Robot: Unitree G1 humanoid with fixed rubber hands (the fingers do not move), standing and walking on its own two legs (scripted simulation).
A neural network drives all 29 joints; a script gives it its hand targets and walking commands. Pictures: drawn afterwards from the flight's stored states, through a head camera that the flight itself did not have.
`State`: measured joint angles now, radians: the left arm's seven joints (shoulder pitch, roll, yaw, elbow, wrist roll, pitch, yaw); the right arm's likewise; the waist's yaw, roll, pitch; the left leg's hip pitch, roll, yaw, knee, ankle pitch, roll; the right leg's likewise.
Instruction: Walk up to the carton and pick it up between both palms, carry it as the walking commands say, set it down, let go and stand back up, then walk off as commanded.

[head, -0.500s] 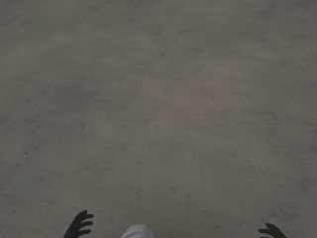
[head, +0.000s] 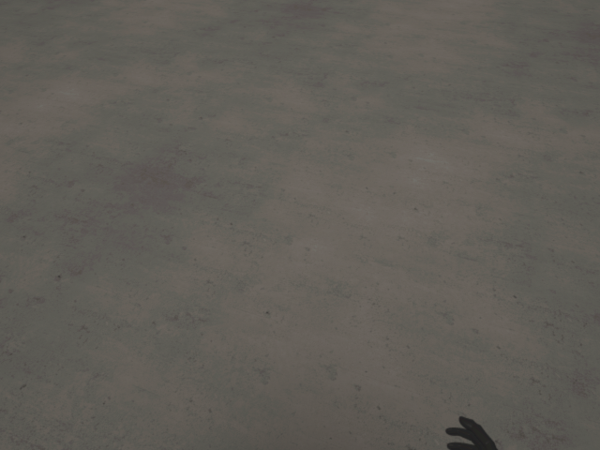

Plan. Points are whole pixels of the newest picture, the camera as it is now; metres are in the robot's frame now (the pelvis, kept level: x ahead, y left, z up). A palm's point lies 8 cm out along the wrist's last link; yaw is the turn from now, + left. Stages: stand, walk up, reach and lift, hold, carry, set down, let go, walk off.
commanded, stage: stand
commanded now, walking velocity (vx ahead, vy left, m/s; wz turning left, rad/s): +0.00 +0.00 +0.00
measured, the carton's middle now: out of the picture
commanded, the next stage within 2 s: none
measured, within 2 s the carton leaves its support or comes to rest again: neither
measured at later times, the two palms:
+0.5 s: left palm out of the picture +0.01 +0.21 -0.13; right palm out of the picture -0.02 -0.25 -0.14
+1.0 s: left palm out of the picture -0.02 +0.19 -0.14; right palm out of the picture -0.03 -0.24 -0.15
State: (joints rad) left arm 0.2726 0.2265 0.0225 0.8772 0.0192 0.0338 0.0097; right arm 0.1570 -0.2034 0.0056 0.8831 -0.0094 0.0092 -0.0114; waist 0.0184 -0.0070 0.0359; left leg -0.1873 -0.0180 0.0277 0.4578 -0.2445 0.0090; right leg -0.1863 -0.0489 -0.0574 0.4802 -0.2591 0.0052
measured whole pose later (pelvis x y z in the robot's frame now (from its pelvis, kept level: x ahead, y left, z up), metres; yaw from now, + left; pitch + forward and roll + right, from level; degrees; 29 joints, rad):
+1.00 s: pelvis +0.00 -0.03 +0.01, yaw +0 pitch -1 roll +0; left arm 0.31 0.13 0.00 1.14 0.01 -0.01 0.03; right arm 0.30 -0.13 0.00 1.19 -0.01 0.00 -0.05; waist 0.01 0.01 0.03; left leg -0.15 0.04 0.01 0.39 -0.21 -0.03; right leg -0.15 0.01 -0.07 0.40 -0.23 -0.04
